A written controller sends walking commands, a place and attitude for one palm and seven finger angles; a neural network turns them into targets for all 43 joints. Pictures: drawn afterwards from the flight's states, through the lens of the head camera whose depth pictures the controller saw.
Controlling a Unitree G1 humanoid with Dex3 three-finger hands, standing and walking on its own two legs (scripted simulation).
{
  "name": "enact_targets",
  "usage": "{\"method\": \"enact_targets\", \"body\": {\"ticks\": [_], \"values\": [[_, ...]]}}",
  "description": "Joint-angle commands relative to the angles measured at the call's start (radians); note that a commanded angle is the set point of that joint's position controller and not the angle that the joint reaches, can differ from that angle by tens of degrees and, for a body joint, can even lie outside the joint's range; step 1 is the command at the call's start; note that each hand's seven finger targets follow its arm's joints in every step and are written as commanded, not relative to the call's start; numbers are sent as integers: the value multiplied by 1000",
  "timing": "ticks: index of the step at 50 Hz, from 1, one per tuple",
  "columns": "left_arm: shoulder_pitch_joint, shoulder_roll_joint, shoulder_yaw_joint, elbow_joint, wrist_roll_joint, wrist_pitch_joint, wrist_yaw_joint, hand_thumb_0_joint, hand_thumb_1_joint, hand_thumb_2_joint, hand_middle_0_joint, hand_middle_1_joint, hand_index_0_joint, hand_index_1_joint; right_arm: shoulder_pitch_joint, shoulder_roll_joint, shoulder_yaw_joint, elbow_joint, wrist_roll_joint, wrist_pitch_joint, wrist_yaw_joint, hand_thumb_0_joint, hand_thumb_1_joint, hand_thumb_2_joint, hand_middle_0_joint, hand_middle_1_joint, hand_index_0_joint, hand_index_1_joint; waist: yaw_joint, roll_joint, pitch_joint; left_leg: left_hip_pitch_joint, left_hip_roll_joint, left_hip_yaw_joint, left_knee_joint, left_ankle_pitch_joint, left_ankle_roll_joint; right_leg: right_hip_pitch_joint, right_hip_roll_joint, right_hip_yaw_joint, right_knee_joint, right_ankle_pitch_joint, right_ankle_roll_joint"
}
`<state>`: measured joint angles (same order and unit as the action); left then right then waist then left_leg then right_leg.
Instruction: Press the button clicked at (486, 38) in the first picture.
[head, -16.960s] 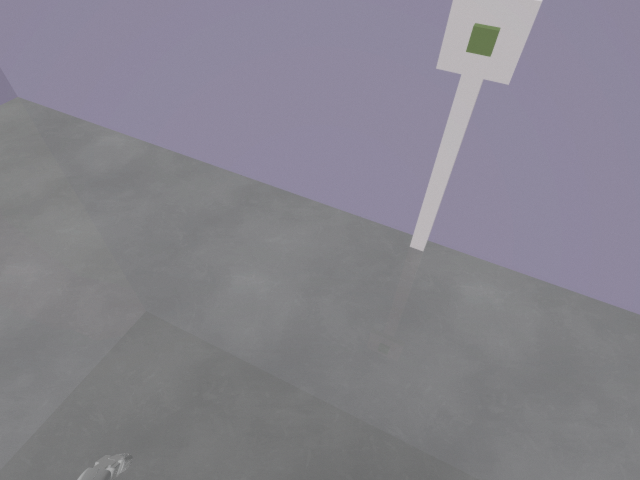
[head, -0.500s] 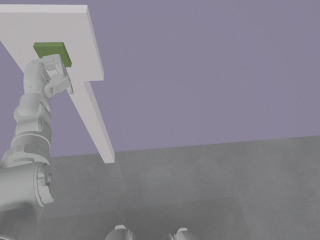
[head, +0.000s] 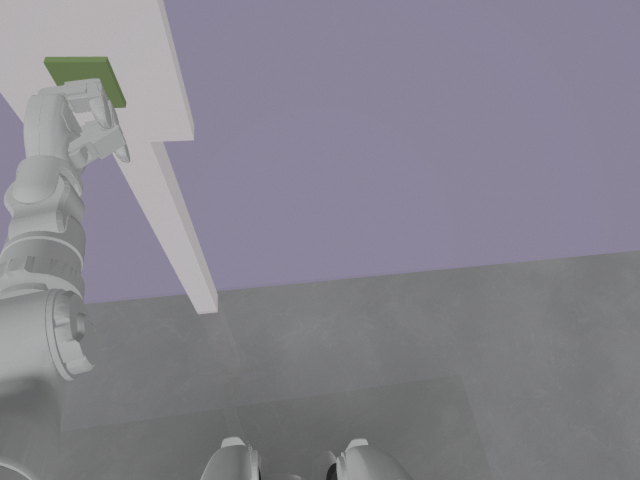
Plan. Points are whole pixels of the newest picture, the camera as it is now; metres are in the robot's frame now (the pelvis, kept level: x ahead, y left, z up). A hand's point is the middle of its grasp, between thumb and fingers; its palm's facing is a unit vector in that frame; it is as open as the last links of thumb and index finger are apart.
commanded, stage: pull the fist back off the button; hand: left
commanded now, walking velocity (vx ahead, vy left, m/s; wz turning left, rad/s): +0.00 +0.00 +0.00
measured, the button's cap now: (89, 78) +0.57 +0.23 +0.14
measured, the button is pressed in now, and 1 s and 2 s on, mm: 13 0 0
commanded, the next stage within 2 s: draw the hand back to the body in 1.08 s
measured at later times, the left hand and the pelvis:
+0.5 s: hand (115, 143) +0.49 +0.20 +0.11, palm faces +0.07 -1.00 +0.00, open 2.8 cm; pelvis +0.01 +0.01 +0.00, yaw -1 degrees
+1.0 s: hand (105, 208) +0.40 +0.20 +0.11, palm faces +0.07 -1.00 -0.01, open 3.1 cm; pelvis +0.04 +0.00 +0.02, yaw +0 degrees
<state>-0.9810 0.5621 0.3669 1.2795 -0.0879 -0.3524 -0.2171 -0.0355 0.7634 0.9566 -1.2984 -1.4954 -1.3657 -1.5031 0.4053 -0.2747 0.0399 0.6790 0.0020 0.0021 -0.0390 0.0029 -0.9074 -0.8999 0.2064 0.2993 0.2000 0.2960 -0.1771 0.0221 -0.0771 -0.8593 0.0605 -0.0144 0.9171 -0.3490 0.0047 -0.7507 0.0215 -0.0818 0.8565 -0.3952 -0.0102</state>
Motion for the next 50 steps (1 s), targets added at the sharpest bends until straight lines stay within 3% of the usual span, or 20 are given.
{"method": "enact_targets", "body": {"ticks": [1,4,5,6,10,11,15,18,23,27,28,30,31,33,34,37,38,43,47,50], "values": [[-592,239,15,-229,-16,-48,38,0,900,900,-1300,-1500,-1300,-1500,133,-186,-62,-54,4,-27,-12,0,-900,-900,200,300,200,300,-61,111,-349,346,-29,-44,-115,8,34,-13,22,65,-154,37,8],[-607,264,24,-220,-13,-42,42,0,900,900,-1300,-1500,-1300,-1500,137,-192,-61,-55,3,-32,-15,0,-900,-900,200,300,200,300,-69,101,-349,326,-27,-43,-115,-19,36,-16,21,67,-152,21,11],[-598,266,30,-225,-12,-42,41,0,900,900,-1300,-1500,-1300,-1500,139,-193,-61,-61,2,-33,-14,0,-900,-900,200,300,200,300,-58,113,-365,330,-30,-45,-117,-25,34,-15,20,65,-147,14,8],[-590,245,17,-227,-12,-40,40,0,900,900,-1300,-1500,-1300,-1500,135,-190,-63,-63,3,-33,-12,0,-900,-900,200,300,200,300,-59,116,-360,339,-29,-47,-118,-26,34,-22,20,63,-148,12,7],[-512,226,42,-276,-26,-49,39,0,900,900,-1300,-1500,-1300,-1500,137,-186,-70,-77,-2,-30,-4,0,-900,-900,200,300,200,300,-17,143,-438,416,-25,-50,-118,59,25,-2,23,51,-134,59,-2],[-499,167,2,-276,-31,-44,36,0,900,900,-1300,-1500,-1300,-1500,129,-179,-69,-81,0,-30,0,0,-900,-900,200,300,200,300,-25,139,-410,417,-26,-48,-122,47,24,-14,26,46,-138,53,-1],[-443,168,22,-306,-37,-46,45,0,900,900,-1300,-1500,-1300,-1500,118,-181,-75,-90,4,-24,3,0,-900,-900,200,300,200,300,-11,83,-381,394,-26,-39,-132,27,29,12,27,49,-148,46,2],[-415,155,13,-328,-29,-49,53,0,900,900,-1300,-1500,-1300,-1500,107,-177,-76,-94,6,-20,3,0,-900,-900,200,300,200,300,-2,98,-359,403,-26,-39,-141,27,28,7,25,47,-146,47,-1],[-267,124,27,-429,-50,-68,49,0,900,900,-1300,-1500,-1300,-1500,84,-164,-81,-124,11,-13,8,0,-900,-900,200,300,200,300,51,112,-436,483,-25,-28,-141,168,22,84,29,40,-132,146,-10],[-178,91,20,-434,-69,-50,39,0,900,900,-1300,-1500,-1300,-1500,59,-156,-79,-139,20,-4,7,0,-900,-900,200,300,200,300,63,50,-345,430,-29,-12,-153,149,27,119,30,43,-150,161,-7],[-171,107,29,-469,-66,-51,39,0,900,900,-1300,-1500,-1300,-1500,53,-158,-82,-143,22,-1,5,0,-900,-900,200,300,200,300,66,51,-358,444,-27,-12,-156,172,26,131,28,42,-144,186,-7],[-113,68,12,-563,-73,-54,42,0,900,900,-1300,-1500,-1300,-1500,37,-147,-87,-162,25,-2,6,0,-900,-900,200,300,200,300,83,96,-407,506,-29,-5,-154,245,24,155,28,42,-140,245,-10],[-59,74,29,-592,-81,-53,44,0,900,900,-1300,-1500,-1300,-1500,31,-146,-89,-165,26,-3,7,0,-900,-900,200,300,200,300,98,83,-423,520,-29,-6,-153,274,21,174,29,40,-138,269,-11],[15,63,30,-636,-94,-48,42,0,900,900,-1300,-1500,-1300,-1500,21,-143,-89,-174,30,0,8,0,-900,-900,200,300,200,300,105,59,-415,523,-27,-2,-156,318,21,206,30,41,-137,317,-10],[46,34,4,-673,-98,-42,39,0,900,900,-1300,-1500,-1300,-1500,7,-137,-88,-181,33,0,9,0,-900,-900,200,300,200,300,107,81,-405,530,-28,0,-159,335,19,212,29,39,-138,332,-10],[119,-27,-33,-758,-120,-20,31,0,900,900,-1300,-1500,-1300,-1500,-15,-128,-90,-195,40,-6,9,0,-900,-900,200,300,200,300,105,57,-380,537,-31,10,-164,361,24,246,27,40,-152,377,-7],[173,-9,-13,-770,-122,-10,31,0,900,900,-1300,-1500,-1300,-1500,-21,-132,-92,-195,42,-6,7,0,-900,-900,200,300,200,300,117,51,-375,539,-30,10,-170,375,22,257,25,41,-153,392,-7],[318,-55,-34,-925,-144,16,38,0,900,900,-1300,-1500,-1300,-1500,-64,-119,-89,-216,45,-20,7,0,-900,-900,200,300,200,300,134,57,-350,556,-36,17,-183,420,22,303,17,39,-161,452,-3],[362,-89,-69,-1001,-152,26,38,0,900,900,-1300,-1500,-1300,-1500,-92,-116,-86,-216,47,-30,2,0,-900,-900,200,300,200,300,121,16,-307,554,-37,14,-188,407,24,310,16,36,-170,458,-1],[349,-92,-78,-1021,-153,34,38,0,900,900,-1300,-1500,-1300,-1500,-119,-117,-80,-211,46,-37,-5,0,-900,-900,200,300,200,300,113,28,-281,545,-46,14,-196,335,23,298,10,39,-181,423,2]]}}
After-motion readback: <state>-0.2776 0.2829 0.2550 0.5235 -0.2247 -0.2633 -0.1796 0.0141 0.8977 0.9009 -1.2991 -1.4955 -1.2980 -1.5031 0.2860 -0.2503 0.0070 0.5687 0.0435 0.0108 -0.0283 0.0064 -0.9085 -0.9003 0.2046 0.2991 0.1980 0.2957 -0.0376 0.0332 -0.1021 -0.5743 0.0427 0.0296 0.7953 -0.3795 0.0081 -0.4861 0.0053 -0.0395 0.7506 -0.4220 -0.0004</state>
